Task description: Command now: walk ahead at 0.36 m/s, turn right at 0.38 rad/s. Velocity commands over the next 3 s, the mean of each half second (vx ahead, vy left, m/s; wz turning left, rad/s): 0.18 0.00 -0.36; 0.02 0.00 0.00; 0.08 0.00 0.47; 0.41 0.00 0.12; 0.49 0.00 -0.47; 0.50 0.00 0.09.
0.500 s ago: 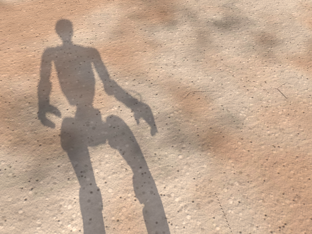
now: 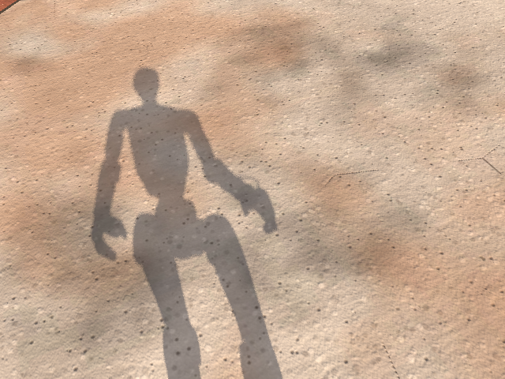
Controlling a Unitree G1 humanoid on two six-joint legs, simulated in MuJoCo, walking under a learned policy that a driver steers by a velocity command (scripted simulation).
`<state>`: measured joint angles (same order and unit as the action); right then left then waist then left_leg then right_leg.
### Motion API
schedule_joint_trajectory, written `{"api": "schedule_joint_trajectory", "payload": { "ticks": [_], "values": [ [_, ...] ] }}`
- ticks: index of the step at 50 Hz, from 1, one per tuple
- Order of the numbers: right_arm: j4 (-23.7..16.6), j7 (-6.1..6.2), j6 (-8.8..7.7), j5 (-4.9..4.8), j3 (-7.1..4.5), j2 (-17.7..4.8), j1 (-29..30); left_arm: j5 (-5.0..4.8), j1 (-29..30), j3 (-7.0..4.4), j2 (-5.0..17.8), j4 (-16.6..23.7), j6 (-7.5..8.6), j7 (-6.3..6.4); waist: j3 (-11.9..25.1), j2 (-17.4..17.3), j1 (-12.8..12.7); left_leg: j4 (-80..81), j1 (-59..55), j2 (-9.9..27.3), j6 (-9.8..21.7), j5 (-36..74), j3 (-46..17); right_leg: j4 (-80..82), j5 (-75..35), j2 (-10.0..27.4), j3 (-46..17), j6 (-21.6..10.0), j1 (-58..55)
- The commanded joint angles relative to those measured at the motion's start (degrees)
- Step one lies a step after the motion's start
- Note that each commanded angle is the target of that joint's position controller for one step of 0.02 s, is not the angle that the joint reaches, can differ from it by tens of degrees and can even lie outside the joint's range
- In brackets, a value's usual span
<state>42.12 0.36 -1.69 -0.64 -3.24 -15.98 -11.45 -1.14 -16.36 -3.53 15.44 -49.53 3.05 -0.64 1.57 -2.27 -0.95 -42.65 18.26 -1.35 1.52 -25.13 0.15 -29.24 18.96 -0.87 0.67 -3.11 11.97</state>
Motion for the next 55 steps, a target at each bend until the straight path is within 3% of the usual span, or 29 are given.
{"api": "schedule_joint_trajectory", "payload": {
  "ticks": [1,4,6,8,12,14,15,16,17,18,19,20,21,23,25,27,29,30,31,32,33,34,38,42,45,48,52,54,55],
  "values": [
    [-7.89,-1.07,-4.35,-1.07,-1.77,-6.54,9.71,0.54,-6.92,-2.27,9.71,1.77,2.1,0.31,-5.68,10.94,-3.0,-16.41,34.11,2.18,-0.49,-1.62,-3.92,17.88,5.1,19.23,-33.31,-14.53,-21.05],
    [-8.08,-1.7,-5.1,0.88,-1.98,-5.9,11.66,0.1,-5.53,-1.48,7.54,2.93,1.0,1.26,-4.6,8.24,-1.83,-10.82,30.55,2.91,-2.46,7.33,-2.2,16.36,-19.87,14.14,-22.6,-10.88,-19.15],
    [-8.3,-1.9,-4.7,0.77,-1.22,-3.06,12.43,0.2,-4.19,-1.88,8.53,4.15,-0.3,2.28,-3.89,8.66,-1.32,-3.42,22.95,0.76,-4.07,12.38,0.04,14.55,-32.29,10.43,-16.0,-8.88,-13.15],
    [-9.02,-1.98,-4.19,0.7,-0.64,-1.4,14.34,0.11,-4.09,-2.64,10.38,5.03,-1.43,3.01,-3.38,9.39,-1.72,4.22,13.92,-1.64,-4.43,18.48,1.46,12.64,-35.61,7.56,-12.39,-6.91,-5.67],
    [-8.98,-1.78,-3.2,-0.07,-1.96,-4.93,12.31,-0.6,-4.17,-3.48,11.48,6.3,-2.47,3.51,-1.13,11.15,-0.71,11.87,3.9,-2.27,-3.77,24.42,-1.69,9.27,-30.76,9.04,-16.84,-4.31,-2.72],
    [-7.41,-1.35,-3.43,0.37,-2.83,-6.78,7.19,-0.52,-1.6,-3.37,10.41,7.42,-2.11,3.56,0.56,10.88,1.81,15.48,-0.88,-1.32,-1.64,26.75,-2.24,3.85,-33.76,8.88,-17.64,-2.71,-4.62],
    [-6.53,-1.0,-3.79,1.23,-3.26,-7.79,4.01,-0.37,-1.49,-3.0,8.86,7.8,-1.83,3.37,2.85,9.47,3.24,18.73,-6.39,-0.32,0.07,31.81,-1.67,-1.7,-36.03,6.34,-16.29,-1.25,-4.71],
    [-6.49,-0.69,-4.25,2.55,-3.57,-10.27,-0.56,0.71,-2.39,-1.98,5.72,9.05,-1.66,3.12,9.72,3.99,4.51,16.53,-18.57,7.55,3.47,45.49,-8.09,-13.02,-25.2,2.59,-14.83,0.57,0.0],
    [-6.58,-0.64,-3.69,3.4,-3.53,-12.74,-2.3,1.9,-12.05,-0.47,0.67,8.56,-1.53,2.95,17.35,-12.75,0.35,14.22,-33.26,23.04,13.47,65.43,-26.02,-31.61,18.43,-5.8,-11.32,4.05,13.26],
    [-6.03,-1.23,-2.97,2.22,-3.05,-10.51,-2.08,0.44,-16.56,-1.16,5.55,7.07,-1.81,2.65,20.69,-14.6,-0.57,19.33,-30.54,26.35,17.54,50.69,-37.41,-41.23,22.36,-4.56,-13.38,5.23,16.2],
    [-6.94,-1.35,-2.59,1.32,-1.97,-6.78,2.0,-0.31,-11.9,-2.19,9.24,6.48,-2.72,2.8,12.97,-6.98,0.09,20.99,-24.06,22.68,15.39,39.45,-30.93,-44.76,18.37,-1.93,-12.28,6.24,18.84],
    [-6.73,-1.46,-2.14,1.26,-0.93,-4.22,4.78,-0.12,-7.09,-2.25,9.69,7.02,-3.64,3.12,8.73,-2.51,0.35,21.8,-18.31,19.16,12.92,33.11,-24.24,-43.13,15.07,-0.11,-10.04,6.78,18.89],
    [-6.25,-1.71,-1.81,1.52,-0.08,-2.54,6.77,0.38,-4.6,-2.24,9.08,7.3,-4.59,3.41,5.51,-1.22,-0.01,23.11,-12.37,16.47,11.64,29.81,-20.12,-39.64,13.14,1.51,-9.46,7.31,17.18],
    [-4.71,-1.73,-1.27,2.24,-0.25,-3.63,9.32,0.81,-3.78,-1.36,6.05,7.76,-5.55,3.28,1.98,-4.93,-1.74,26.11,-2.44,11.93,9.85,25.84,-13.62,-27.62,10.35,3.01,-6.33,7.6,9.26],
    [-3.85,-1.28,-0.99,2.25,-0.57,-4.61,9.31,1.32,-2.78,-0.35,3.84,7.85,-5.15,3.21,2.59,-6.72,-1.15,25.81,-1.78,11.15,10.73,28.85,-11.32,-17.47,10.15,2.63,-4.2,7.54,4.72],
    [-3.16,-0.81,-0.58,1.53,-0.79,-5.81,8.45,1.38,-2.3,-0.24,4.38,7.44,-4.87,2.91,4.77,-6.07,-0.85,25.14,-2.96,12.31,11.42,26.16,-12.07,-9.47,2.72,2.42,-3.45,6.67,0.54],
    [-2.9,-0.46,-0.07,0.73,-0.42,-5.62,9.32,1.68,-2.86,-0.27,4.66,6.58,-4.92,2.38,4.52,-4.59,-2.24,24.75,0.69,11.4,9.4,15.25,-11.1,-0.14,-8.0,1.56,-2.0,4.75,-6.07],
    [-2.07,-0.52,-0.1,0.74,0.23,-4.11,7.72,2.53,-1.15,-0.21,5.41,7.43,-4.98,2.27,3.3,-3.01,-1.97,25.0,3.72,9.91,6.23,7.39,-10.54,2.72,-10.71,2.77,-3.91,3.27,-8.38],
    [-1.49,-0.78,-0.25,1.43,0.73,-3.02,6.49,3.09,0.69,-0.4,7.76,8.91,-5.03,2.46,1.51,0.96,-0.73,22.71,6.34,7.53,2.71,0.4,-8.46,5.32,-11.14,7.59,-9.42,1.06,-8.43],
    [-1.58,-0.85,-0.17,1.75,0.52,-2.92,4.56,2.55,3.06,-0.92,10.18,8.54,-5.04,2.5,-1.0,8.71,2.77,21.26,1.96,2.83,-0.24,0.37,-2.99,6.25,1.8,8.6,-10.87,-1.69,1.62],
    [-1.3,-0.72,-0.1,2.15,0.65,-3.13,6.37,2.57,4.86,-0.12,6.69,8.9,-4.54,2.23,-2.56,9.44,1.77,18.76,-3.39,2.26,-1.67,4.98,-2.05,8.44,10.75,7.01,-10.14,-1.64,7.38],
    [-1.06,-0.65,-0.12,1.94,0.6,-3.02,6.49,3.0,5.59,0.49,4.87,8.73,-3.96,2.15,-3.61,9.52,1.91,17.81,-4.83,2.24,-1.57,7.75,-2.05,9.04,11.58,6.18,-9.5,-0.36,8.99],
    [1.21,-0.36,-0.36,1.52,0.43,-3.45,4.03,2.13,3.83,0.54,5.23,8.0,-2.08,2.18,-2.13,5.59,1.38,16.74,-4.58,3.15,0.3,15.55,-2.84,4.75,-3.91,4.87,-7.63,1.83,4.18],
    [2.99,-0.5,-0.38,0.94,0.48,-3.29,3.77,1.97,2.92,0.57,5.1,7.48,-2.16,2.39,-0.03,3.25,0.79,15.43,-5.37,3.36,0.39,22.43,-3.07,2.61,-10.77,3.99,-6.12,1.8,0.84],
    [2.28,-0.33,0.26,-0.06,-0.35,-5.89,5.89,1.69,2.45,-0.55,7.46,7.88,-2.72,3.24,-0.33,2.68,-0.13,12.38,-1.53,2.68,1.43,26.16,-3.91,0.71,-13.76,3.96,-4.86,1.25,-1.25],
    [1.27,-0.21,1.04,-0.46,-0.86,-5.91,6.3,1.59,0.81,-1.51,8.39,8.26,-3.57,4.32,0.16,4.76,-0.61,7.45,2.72,1.35,1.41,25.83,-3.99,0.6,-19.38,7.41,-6.57,-1.27,-2.58],
    [0.08,-0.93,2.25,-0.03,-1.33,-5.05,5.02,1.41,2.53,-2.37,8.91,9.71,-4.0,5.27,0.69,9.9,0.23,0.02,7.28,0.76,0.4,13.56,-1.57,1.93,-26.12,16.39,-11.61,-6.3,-3.53],
    [-0.28,-1.55,2.63,-0.12,-1.44,-4.44,3.82,0.85,6.26,-2.46,8.93,10.89,-3.78,5.48,0.06,11.12,1.83,0.89,5.47,1.17,1.36,5.08,0.03,1.23,-25.85,18.47,-11.37,-6.48,-0.59],
    [-0.36,-1.72,2.65,-0.14,-1.72,-4.99,3.27,0.72,6.51,-2.62,9.1,11.02,-3.68,5.49,-0.2,9.26,2.22,4.4,1.92,1.18,2.38,9.22,-0.33,-0.85,-22.8,16.72,-8.8,-4.65,2.11]
  ]
}}
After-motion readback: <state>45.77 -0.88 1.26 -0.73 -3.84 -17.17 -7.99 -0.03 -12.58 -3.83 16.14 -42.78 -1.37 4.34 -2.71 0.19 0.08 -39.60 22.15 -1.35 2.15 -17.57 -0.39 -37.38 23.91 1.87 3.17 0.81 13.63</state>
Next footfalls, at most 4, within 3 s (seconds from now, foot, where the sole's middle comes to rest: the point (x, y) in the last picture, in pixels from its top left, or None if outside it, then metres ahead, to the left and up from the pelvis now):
0.32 left None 0.29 0.09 -0.77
0.62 right None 0.18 -0.13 -0.77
1.52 right None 0.28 -0.14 -0.77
1.94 left None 0.47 0.19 -0.77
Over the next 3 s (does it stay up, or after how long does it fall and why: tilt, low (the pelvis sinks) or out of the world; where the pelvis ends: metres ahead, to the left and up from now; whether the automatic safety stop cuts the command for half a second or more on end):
stays up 0.96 0.04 -0.02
